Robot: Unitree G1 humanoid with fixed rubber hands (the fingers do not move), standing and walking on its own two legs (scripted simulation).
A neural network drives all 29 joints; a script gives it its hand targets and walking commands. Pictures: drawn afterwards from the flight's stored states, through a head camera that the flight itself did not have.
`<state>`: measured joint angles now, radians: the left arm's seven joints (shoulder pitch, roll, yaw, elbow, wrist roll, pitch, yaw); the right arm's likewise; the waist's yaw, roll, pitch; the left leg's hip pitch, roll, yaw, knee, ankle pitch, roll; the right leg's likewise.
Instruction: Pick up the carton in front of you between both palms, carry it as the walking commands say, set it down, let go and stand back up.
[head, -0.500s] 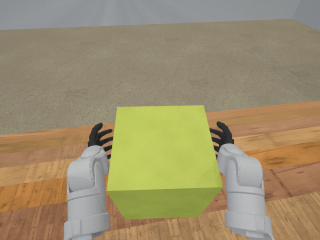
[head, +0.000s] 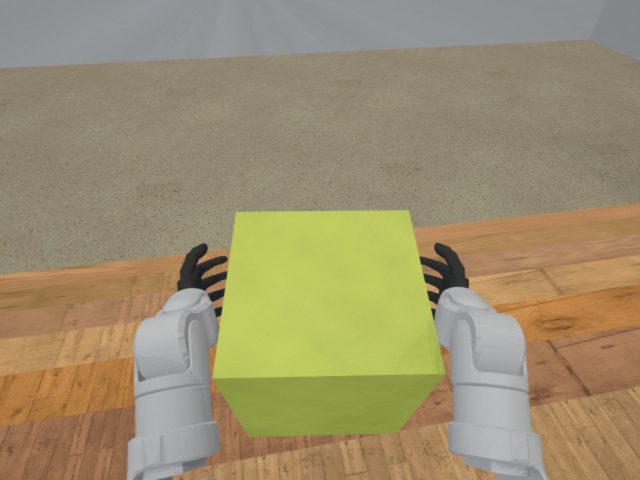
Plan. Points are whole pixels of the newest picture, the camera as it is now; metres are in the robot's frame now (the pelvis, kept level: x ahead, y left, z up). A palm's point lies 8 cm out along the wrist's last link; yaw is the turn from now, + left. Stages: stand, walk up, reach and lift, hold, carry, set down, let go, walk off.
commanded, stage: carry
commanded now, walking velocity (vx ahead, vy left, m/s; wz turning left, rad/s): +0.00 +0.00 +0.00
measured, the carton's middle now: (323, 331) +0.33 +0.01 +0.05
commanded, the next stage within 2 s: none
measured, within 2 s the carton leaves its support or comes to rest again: neither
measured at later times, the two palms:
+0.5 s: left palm (205, 302) +0.33 +0.15 +0.11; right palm (459, 297) +0.33 -0.16 +0.11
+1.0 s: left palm (211, 237) +0.47 +0.17 +0.09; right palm (412, 226) +0.49 -0.14 +0.09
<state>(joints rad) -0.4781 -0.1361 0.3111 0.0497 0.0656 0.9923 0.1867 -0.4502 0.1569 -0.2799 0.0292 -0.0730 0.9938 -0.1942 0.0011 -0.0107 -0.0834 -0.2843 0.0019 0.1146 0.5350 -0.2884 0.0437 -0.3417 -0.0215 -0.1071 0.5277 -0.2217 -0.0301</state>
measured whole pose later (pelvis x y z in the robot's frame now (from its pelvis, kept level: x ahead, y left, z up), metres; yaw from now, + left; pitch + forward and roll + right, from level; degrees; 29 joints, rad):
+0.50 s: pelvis +0.00 -0.01 +0.00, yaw +0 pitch +2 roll +0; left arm -0.47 -0.14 0.31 0.04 0.07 1.00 0.19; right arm -0.47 0.15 -0.28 0.03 -0.07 1.01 -0.20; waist 0.00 -0.01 -0.09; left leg -0.29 0.02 0.11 0.53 -0.29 0.03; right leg -0.34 0.00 -0.11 0.51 -0.22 -0.05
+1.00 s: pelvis +0.15 +0.00 -0.01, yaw -1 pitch +5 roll +0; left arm -0.44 -0.12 0.23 0.01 0.01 0.95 0.19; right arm -0.41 0.15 -0.30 -0.03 -0.06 0.95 -0.21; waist 0.10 -0.04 -0.08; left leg -0.67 0.03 0.07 0.84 -0.29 0.04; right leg -0.17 0.00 -0.07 0.53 -0.45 -0.03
